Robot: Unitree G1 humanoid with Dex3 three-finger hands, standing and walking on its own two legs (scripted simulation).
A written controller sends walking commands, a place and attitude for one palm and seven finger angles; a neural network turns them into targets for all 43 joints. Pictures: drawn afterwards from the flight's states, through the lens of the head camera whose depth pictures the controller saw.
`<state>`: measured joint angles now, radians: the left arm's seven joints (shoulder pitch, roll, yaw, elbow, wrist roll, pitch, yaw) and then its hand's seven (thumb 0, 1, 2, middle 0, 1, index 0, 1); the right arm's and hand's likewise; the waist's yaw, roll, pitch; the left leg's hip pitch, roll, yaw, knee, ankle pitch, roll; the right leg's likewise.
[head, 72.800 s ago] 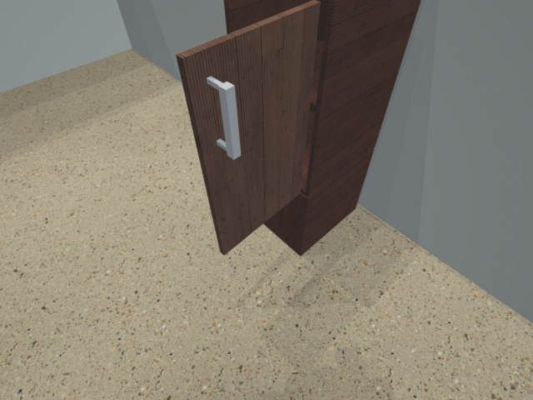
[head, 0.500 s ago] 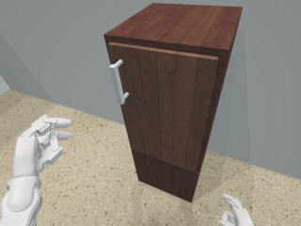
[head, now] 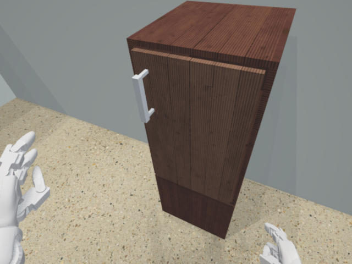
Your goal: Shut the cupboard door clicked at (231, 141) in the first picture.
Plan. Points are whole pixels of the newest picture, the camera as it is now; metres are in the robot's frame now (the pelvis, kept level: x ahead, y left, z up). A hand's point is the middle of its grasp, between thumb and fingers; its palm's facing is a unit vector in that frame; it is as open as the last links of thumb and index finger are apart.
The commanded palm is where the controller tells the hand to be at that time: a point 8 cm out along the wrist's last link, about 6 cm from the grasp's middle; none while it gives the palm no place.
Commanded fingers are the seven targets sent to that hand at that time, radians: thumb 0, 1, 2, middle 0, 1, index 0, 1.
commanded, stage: draw the hand back to the body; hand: left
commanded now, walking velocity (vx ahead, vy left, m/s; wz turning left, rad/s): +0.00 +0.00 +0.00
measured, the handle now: (145, 96) +0.53 +0.16 +0.12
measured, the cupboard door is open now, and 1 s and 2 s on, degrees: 0 0 0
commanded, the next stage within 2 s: step back with the hand held close in 0.10 s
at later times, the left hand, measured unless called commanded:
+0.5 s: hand (50, 191) +0.19 +0.26 +0.14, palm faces +0.32 -0.81 -0.49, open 7.5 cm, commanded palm +0.14 +0.30 +0.17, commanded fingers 0.00 0.90 0.90 -0.20 -0.30 -0.20 -0.30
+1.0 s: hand out of the picture +0.09 +0.31 +0.15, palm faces +0.45 -0.76 -0.46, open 7.5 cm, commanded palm +0.03 +0.34 +0.17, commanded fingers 0.00 0.90 0.90 -0.20 -0.30 -0.20 -0.30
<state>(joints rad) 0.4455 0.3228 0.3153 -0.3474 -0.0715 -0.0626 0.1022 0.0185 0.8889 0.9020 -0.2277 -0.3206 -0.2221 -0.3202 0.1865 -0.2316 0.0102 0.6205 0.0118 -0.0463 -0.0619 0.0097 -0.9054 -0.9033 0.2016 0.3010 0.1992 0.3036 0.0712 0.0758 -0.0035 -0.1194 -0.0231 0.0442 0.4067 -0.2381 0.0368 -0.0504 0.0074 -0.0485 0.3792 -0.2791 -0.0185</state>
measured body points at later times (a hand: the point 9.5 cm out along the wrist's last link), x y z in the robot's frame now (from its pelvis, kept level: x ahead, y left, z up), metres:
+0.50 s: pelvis -0.02 +0.01 +0.00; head -0.01 -0.01 +0.45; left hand +0.17 +0.30 +0.17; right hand +0.15 -0.24 -0.09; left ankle -0.01 +0.09 -0.74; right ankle -0.04 -0.10 -0.74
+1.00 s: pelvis -0.11 +0.04 -0.02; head -0.10 +0.05 +0.43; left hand +0.06 +0.35 +0.18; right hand +0.05 -0.20 -0.10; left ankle -0.01 +0.09 -0.74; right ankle -0.08 -0.10 -0.74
